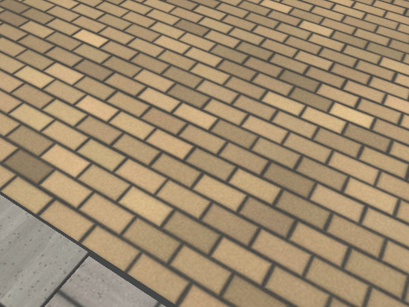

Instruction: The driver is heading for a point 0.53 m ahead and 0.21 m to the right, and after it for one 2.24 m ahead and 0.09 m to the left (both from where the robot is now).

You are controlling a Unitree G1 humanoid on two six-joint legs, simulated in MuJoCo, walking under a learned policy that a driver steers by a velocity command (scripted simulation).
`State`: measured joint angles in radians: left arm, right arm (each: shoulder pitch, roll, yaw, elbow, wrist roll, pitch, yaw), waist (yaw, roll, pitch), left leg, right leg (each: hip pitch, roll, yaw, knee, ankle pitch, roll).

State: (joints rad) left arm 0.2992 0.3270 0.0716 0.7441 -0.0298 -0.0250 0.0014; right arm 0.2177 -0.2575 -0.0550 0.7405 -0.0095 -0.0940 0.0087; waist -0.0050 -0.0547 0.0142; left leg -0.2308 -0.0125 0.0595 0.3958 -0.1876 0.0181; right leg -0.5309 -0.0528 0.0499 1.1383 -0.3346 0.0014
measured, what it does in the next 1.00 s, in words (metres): walks ahead, turning right: right foot, then left foot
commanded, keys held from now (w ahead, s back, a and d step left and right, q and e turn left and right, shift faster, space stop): w+e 0.60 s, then q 0.40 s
